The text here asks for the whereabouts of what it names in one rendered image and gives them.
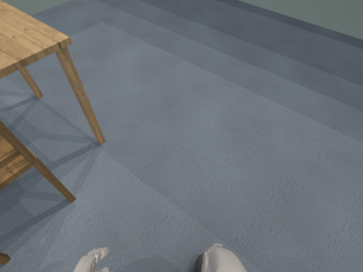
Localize robot left hand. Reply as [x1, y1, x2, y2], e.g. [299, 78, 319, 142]
[73, 248, 109, 272]

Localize right robot thigh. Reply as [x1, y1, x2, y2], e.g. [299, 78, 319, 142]
[202, 247, 247, 272]

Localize chair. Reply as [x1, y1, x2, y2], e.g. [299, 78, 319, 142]
[0, 121, 76, 265]

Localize table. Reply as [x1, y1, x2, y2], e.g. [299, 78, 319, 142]
[0, 0, 105, 145]

